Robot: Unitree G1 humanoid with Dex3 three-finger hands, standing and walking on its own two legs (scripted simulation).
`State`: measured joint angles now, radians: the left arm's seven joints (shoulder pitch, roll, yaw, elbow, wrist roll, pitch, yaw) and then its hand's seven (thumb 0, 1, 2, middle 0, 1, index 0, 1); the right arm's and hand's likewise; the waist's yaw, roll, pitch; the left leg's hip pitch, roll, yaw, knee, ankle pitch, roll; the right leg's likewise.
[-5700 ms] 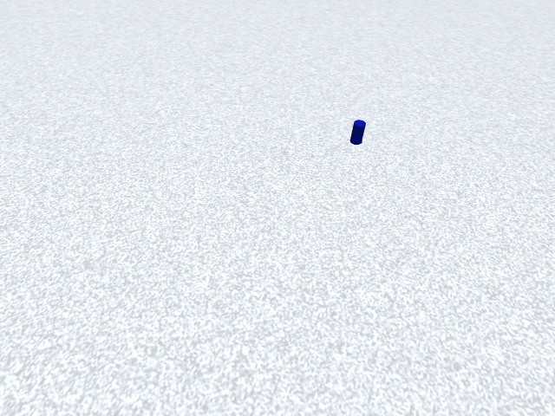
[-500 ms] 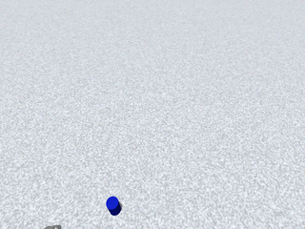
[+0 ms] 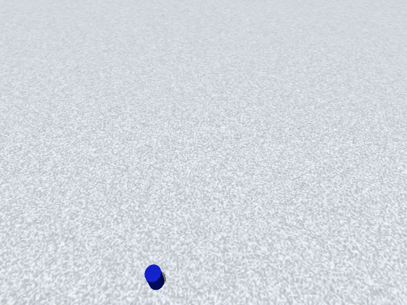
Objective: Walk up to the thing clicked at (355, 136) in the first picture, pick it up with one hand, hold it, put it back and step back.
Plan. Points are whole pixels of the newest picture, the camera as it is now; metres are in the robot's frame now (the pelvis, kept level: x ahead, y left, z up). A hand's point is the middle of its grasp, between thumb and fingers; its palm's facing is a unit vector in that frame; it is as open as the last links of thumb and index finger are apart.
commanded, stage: walk up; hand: left
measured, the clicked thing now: (154, 277) +0.37 +0.22 -0.72
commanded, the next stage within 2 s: stand in 0.30 s
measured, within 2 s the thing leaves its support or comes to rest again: neither
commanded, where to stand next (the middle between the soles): +0.04 +0.00 m, yaw +0 degrees
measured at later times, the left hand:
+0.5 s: hand out of the picture +0.08 +0.25 -0.16, palm faces -0.02 -0.94 -0.33, open 7.4 cm
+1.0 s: hand out of the picture +0.08 +0.25 -0.16, palm faces -0.02 -0.94 -0.34, open 7.4 cm
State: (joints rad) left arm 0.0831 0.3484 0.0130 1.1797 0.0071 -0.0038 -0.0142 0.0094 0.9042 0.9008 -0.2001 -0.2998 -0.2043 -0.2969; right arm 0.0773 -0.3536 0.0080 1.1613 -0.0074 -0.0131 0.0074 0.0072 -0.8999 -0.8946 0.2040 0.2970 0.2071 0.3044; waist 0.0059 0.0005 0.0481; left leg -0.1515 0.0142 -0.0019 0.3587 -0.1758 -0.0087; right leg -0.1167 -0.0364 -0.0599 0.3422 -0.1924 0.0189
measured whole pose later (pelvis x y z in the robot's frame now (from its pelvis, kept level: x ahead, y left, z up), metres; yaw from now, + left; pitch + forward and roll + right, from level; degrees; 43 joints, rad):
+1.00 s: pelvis +0.01 +0.00 +0.00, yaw +0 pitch -1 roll +0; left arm 0.10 0.35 0.00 1.15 0.01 -0.01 -0.01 0.01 0.90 0.90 -0.20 -0.30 -0.20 -0.30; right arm 0.09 -0.35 0.01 1.15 -0.01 -0.01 0.01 0.01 -0.90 -0.89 0.20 0.30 0.21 0.30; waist 0.00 0.00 0.04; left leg -0.13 0.02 0.00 0.32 -0.16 -0.02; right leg -0.11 -0.03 -0.06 0.32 -0.19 0.01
